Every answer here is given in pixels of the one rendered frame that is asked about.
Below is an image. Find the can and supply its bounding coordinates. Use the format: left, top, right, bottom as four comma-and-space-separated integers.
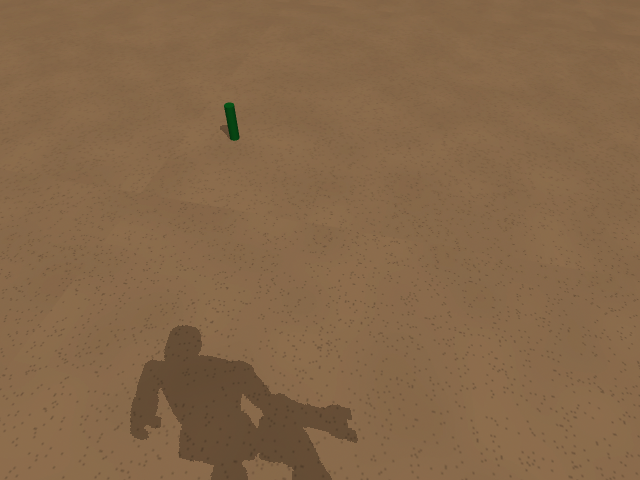
224, 103, 240, 141

